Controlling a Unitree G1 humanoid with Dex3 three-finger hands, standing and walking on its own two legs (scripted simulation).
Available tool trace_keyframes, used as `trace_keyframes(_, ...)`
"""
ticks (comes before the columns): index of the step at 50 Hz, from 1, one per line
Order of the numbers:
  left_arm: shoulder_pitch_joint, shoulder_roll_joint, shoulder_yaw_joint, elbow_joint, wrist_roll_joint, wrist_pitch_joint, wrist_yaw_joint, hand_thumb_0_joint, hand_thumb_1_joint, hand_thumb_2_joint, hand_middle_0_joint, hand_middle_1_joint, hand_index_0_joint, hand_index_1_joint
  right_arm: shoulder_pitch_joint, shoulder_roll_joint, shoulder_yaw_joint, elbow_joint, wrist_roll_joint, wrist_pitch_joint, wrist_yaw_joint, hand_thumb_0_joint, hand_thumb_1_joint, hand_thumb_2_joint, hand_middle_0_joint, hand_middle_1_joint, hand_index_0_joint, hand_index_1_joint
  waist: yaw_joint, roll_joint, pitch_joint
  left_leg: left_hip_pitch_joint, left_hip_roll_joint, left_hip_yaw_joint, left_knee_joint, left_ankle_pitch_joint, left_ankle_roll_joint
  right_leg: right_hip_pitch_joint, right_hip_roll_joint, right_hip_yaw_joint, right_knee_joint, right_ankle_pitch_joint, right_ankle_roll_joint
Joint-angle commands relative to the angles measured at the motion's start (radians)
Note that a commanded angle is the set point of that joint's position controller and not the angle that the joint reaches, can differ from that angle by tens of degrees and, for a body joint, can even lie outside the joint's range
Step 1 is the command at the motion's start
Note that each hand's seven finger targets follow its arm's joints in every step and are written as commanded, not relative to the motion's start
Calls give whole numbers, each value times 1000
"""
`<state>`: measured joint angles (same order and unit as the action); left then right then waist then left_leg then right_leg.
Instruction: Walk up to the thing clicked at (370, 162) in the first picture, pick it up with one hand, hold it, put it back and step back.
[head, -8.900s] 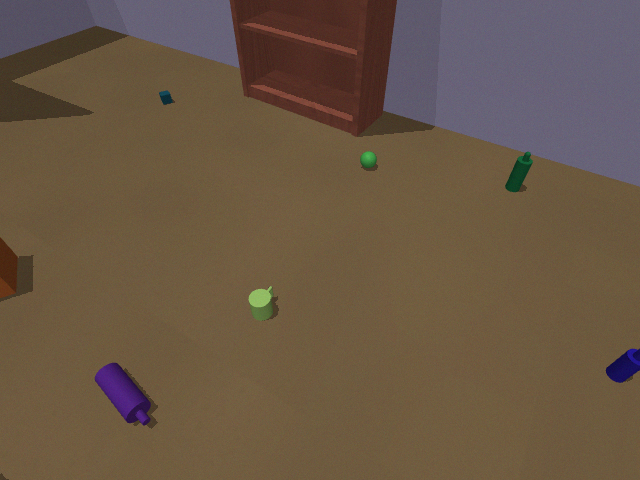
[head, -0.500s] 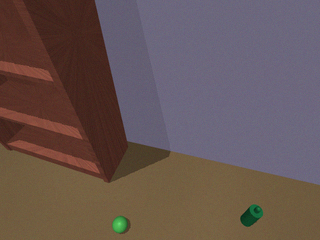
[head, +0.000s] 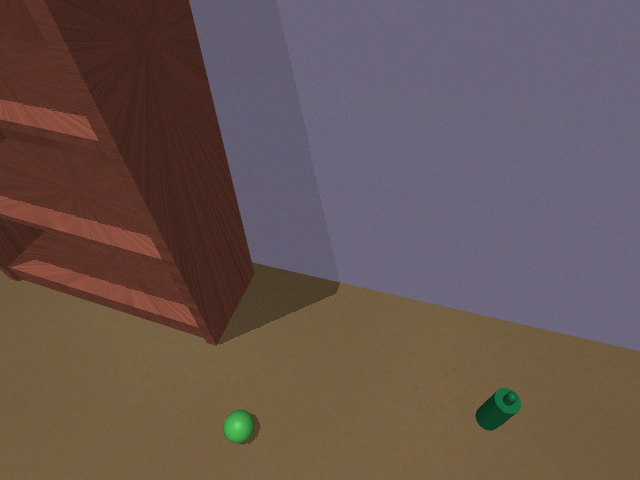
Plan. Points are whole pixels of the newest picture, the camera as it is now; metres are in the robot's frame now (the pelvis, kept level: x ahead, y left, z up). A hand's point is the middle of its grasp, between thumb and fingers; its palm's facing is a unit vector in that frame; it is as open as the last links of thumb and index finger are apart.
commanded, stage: walk up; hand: left
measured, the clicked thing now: (239, 426) +0.38 +0.25 -0.74
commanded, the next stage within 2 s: none
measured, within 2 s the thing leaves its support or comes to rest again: neither
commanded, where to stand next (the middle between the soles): +0.00 +0.02 m, yaw +0 degrees
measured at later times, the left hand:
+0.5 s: hand out of the picture +0.06 +0.29 -0.18, palm faces -0.03 -0.95 -0.31, open 7.3 cm
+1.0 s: hand out of the picture +0.06 +0.25 -0.15, palm faces -0.05 -0.94 -0.34, open 7.3 cm
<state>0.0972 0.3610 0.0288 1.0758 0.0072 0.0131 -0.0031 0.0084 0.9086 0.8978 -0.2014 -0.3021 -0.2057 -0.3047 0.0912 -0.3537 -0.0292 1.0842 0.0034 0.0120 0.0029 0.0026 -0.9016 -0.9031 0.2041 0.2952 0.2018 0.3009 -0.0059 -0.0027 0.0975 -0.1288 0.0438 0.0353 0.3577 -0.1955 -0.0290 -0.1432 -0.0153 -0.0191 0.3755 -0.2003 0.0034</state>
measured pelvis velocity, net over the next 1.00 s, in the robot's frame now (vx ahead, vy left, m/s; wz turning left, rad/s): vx -0.04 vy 0.01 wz -0.05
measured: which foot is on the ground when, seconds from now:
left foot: down 0.00-1.00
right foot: down 0.00-0.38, up 0.40-0.66, down 0.68-1.00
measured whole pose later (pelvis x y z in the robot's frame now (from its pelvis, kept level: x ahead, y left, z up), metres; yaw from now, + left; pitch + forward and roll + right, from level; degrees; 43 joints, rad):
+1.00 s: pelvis -0.04 +0.01 +0.00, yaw -3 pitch -3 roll +0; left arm 0.13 0.34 0.02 1.06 0.01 0.00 -0.01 0.01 0.91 0.90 -0.20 -0.30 -0.21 -0.30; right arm 0.11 -0.34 -0.01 1.04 -0.01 -0.01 0.01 0.00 -0.90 -0.90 0.20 0.30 0.20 0.30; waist 0.00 0.01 0.05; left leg -0.17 0.04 0.04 0.40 -0.17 -0.02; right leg -0.02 0.02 0.04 0.37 -0.29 -0.01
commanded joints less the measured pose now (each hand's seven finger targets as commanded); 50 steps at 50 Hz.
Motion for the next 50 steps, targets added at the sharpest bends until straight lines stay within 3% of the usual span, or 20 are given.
trace_keyframes(1, -7, 212, 46, -77, 0, -9, 12, 0, 900, 900, -200, -300, -200, -300, -16, -232, -52, -74, 1, -9, -15, 0, -900, -900, 200, 300, 200, 300, 0, 11, -169, 36, 101, -67, 11, 253, 71, 27, -107, 69, 8, 273, -47)
trace_keyframes(6, -25, 233, 61, -93, 3, 1, 6, 0, 900, 900, -200, -300, -200, -300, -16, -217, -57, -92, -2, 1, -9, 0, -900, -900, 200, 300, 200, 300, -1, -40, -109, -28, 55, -61, 65, 60, 62, -48, -136, 126, -34, 143, -82)
trace_keyframes(12, -97, 269, 80, -138, 22, 8, 1, 0, 900, 900, -200, -300, -200, -300, 65, -201, -65, -87, -14, 11, 4, 0, -900, -900, 200, 300, 200, 300, -15, -174, -67, -5, -33, -21, 273, -249, 49, -218, -248, 232, -119, -88, -173)
trace_keyframes(15, -127, 247, 78, -160, 23, 17, -2, 0, 900, 900, -200, -300, -200, -300, 121, -205, -74, -83, -16, 4, 6, 0, -900, -900, 200, 300, 200, 300, -34, -162, -83, -1, -23, -40, 239, -169, 48, -226, -215, 192, -42, -73, -151)
trace_keyframes(16, -124, 231, 74, -165, 18, 20, -3, 0, 900, 900, -200, -300, -200, -300, 119, -222, -79, -89, -19, 0, 5, 0, -900, -900, 200, 300, 200, 300, -35, -115, -80, -12, 7, -77, 168, -118, 55, -227, -174, 160, 18, -73, -118)
trace_keyframes(17, -114, 211, 70, -167, 10, 25, -5, 0, 900, 900, -200, -300, -200, -300, 117, -248, -83, -95, -23, -7, 0, 0, -900, -900, 200, 300, 200, 300, -35, -12, -75, -75, 90, -189, 10, -81, 82, -190, -85, 108, 150, -106, -74)
trace_keyframes(18, -70, 184, 66, -160, 0, 32, -4, 0, 900, 900, -200, -300, -200, -300, 65, -315, -94, -119, -28, -15, -3, 0, -900, -900, 200, 300, 200, 300, -18, 170, -64, -141, 221, -387, -135, -60, 150, -180, 57, 59, 325, -230, -33)
trace_keyframes(19, -21, 204, 78, -150, 3, 46, 1, 0, 900, 900, -200, -300, -200, -300, 41, -342, -103, -141, -44, -21, -7, 0, -900, -900, 200, 300, 200, 300, -12, 168, -72, -201, 286, -476, -170, -175, 205, -166, 69, 142, 495, -344, -32)
trace_keyframes(20, 22, 222, 88, -139, 3, 55, 1, 0, 900, 900, -200, -300, -200, -300, 21, -340, -105, -155, -52, -24, -12, 0, -900, -900, 200, 300, 200, 300, 7, 131, -56, -279, 286, -476, -182, -344, 227, -140, 52, 186, 598, -350, -34)
trace_keyframes(22, 81, 213, 85, -121, -5, 53, 1, 0, 900, 900, -200, -300, -200, -300, -47, -308, -96, -186, -48, -28, -16, 0, -900, -900, 200, 300, 200, 300, 38, 169, -24, -236, 255, -380, -154, -216, 228, -191, 58, 182, 668, -319, -38)
trace_keyframes(24, 94, 204, 81, -118, -7, 44, 2, 0, 900, 900, -200, -300, -200, -300, -39, -262, -83, -195, -43, -38, -16, 0, -900, -900, 200, 300, 200, 300, 44, 155, -81, -116, 200, -282, -90, -79, 190, -221, 59, 187, 620, -292, -35)
trace_keyframes(29, 39, 192, 65, -143, 6, 14, 1, 0, 900, 900, -200, -300, -200, -300, 83, -273, -88, -177, -49, -37, -15, 0, -900, -900, 200, 300, 200, 300, -25, 172, -150, 114, 211, -264, -2, 75, 208, -196, 23, 94, 272, -350, -7)
trace_keyframes(31, 90, 181, 61, -111, 10, 3, 7, 0, 900, 900, -200, -300, -200, -300, 63, -268, -80, -184, -42, -30, -12, 0, -900, -900, 200, 300, 200, 300, -7, 171, -151, 60, 203, -222, 39, 175, 201, -85, 25, 55, 124, -272, -16)
trace_keyframes(33, 141, 175, 60, -73, 16, -14, 17, 0, 900, 900, -200, -300, -200, -300, 29, -237, -63, -191, -21, -21, -8, 0, -900, -900, 200, 300, 200, 300, 33, 119, -166, 1, 165, -153, 138, 292, 141, 69, 3, 85, -113, -9, -37)
trace_keyframes(35, 93, 244, 71, -90, 28, -32, 20, 0, 900, 900, -200, -300, -200, -300, 20, -187, -43, -207, 3, -25, -7, 0, -900, -900, 200, 300, 200, 300, 9, -52, -162, -114, 50, -76, 203, 168, 56, 112, -147, 296, -74, 230, -100)
trace_keyframes(36, 3, 260, 59, -113, 19, -29, 15, 0, 900, 900, -200, -300, -200, -300, 19, -177, -44, -191, 4, -21, -8, 0, -900, -900, 200, 300, 200, 300, -14, -70, -116, -55, -4, -34, 136, -85, 33, -23, -188, 293, -58, 130, -143)
trace_keyframes(37, -49, 261, 51, -132, 20, -26, 8, 0, 900, 900, -200, -300, -200, -300, 49, -185, -50, -164, -3, -22, -8, 0, -900, -900, 200, 300, 200, 300, -39, -98, -97, 53, 9, -52, 105, -135, 33, -127, -187, 279, -45, 54, -136)
trace_keyframes(39, -21, 213, 40, -119, 3, -25, 3, 0, 900, 900, -200, -300, -200, -300, 6, -219, -54, -151, -11, -35, -7, 0, -900, -900, 200, 300, 200, 300, -20, -76, -79, 87, 60, -88, 45, 57, 49, -118, -108, 178, -64, 44, -63)
trace_keyframes(40, 1, 208, 39, -108, 1, -27, 4, 0, 900, 900, -200, -300, -200, -300, -14, -215, -48, -151, -11, -38, -4, 0, -900, -900, 200, 300, 200, 300, -8, -90, -91, 88, 73, -95, 64, 137, 66, -97, -93, 160, -79, 86, -48)
trace_keyframes(50, 3, 205, 40, -63, -4, -36, 9, 0, 900, 900, -200, -300, -200, -300, -30, -201, -30, -93, -14, -48, -7, 0, -900, -900, 200, 300, 200, 300, 5, -17, -98, 91, 84, -83, -1, 221, 54, -5, -94, 148, -118, 188, -36)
